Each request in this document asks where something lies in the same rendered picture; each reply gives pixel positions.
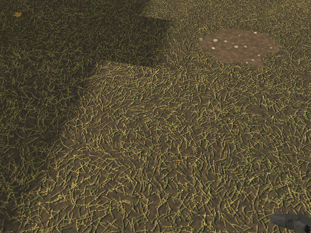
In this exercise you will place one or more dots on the right robot hand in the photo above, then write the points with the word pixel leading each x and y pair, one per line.
pixel 299 223

